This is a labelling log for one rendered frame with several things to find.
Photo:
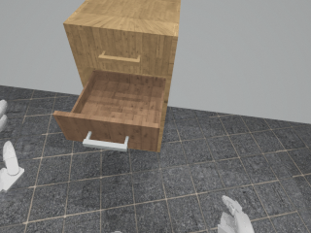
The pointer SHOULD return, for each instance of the cabinet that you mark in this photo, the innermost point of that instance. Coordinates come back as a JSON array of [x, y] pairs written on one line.
[[139, 29]]

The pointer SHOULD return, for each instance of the handle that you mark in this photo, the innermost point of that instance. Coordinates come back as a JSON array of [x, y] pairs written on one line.
[[104, 145], [119, 60]]

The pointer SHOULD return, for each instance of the left robot hand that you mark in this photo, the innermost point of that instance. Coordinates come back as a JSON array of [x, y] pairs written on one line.
[[10, 175]]

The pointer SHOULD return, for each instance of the right robot hand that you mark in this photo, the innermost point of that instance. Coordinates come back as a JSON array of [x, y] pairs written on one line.
[[240, 223]]

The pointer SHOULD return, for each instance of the drawer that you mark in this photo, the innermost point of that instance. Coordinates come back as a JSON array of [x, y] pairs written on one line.
[[114, 105]]

